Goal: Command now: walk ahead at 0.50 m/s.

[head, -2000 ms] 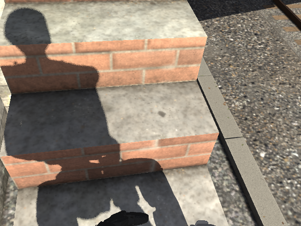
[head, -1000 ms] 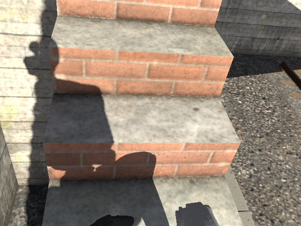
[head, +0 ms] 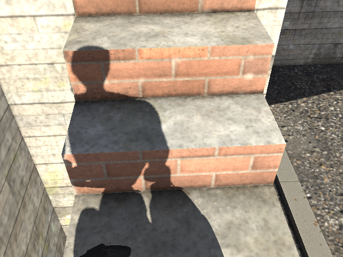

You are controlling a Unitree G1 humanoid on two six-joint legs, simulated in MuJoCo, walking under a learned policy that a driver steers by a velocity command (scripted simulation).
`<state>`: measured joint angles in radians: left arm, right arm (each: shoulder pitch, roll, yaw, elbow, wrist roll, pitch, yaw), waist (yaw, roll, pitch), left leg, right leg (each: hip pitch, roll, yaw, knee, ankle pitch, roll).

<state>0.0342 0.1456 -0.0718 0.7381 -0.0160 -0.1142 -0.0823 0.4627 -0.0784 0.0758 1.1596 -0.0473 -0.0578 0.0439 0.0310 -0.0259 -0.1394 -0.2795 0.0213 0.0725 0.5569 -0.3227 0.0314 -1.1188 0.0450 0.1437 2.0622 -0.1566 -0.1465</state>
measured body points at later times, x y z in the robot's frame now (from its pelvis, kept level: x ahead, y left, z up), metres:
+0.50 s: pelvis +0.18 -0.05 +0.15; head +0.15 -0.04 +0.60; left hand +0.29 +0.18 +0.02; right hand +0.36 -0.30 +0.11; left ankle +0.25 +0.01 -0.45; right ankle +0.10 -0.20 -0.56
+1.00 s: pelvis +0.34 -0.07 +0.21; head +0.36 -0.03 +0.65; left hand +0.57 +0.04 +0.11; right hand +0.22 -0.24 +0.08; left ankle +0.26 +0.01 -0.54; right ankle +0.38 -0.20 -0.28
